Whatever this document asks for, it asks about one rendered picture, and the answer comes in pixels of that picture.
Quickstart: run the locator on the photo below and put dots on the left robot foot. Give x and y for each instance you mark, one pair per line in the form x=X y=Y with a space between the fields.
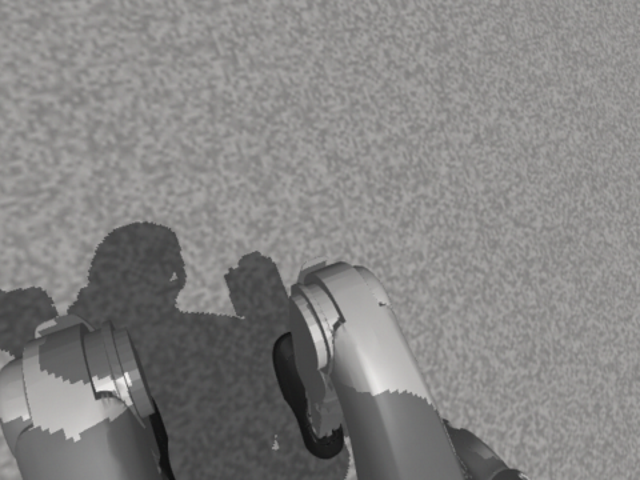
x=162 y=442

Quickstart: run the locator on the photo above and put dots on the right robot foot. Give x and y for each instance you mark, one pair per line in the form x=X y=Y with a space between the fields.
x=294 y=394

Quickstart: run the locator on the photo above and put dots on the right robot hand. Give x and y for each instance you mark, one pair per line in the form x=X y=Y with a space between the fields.
x=477 y=460

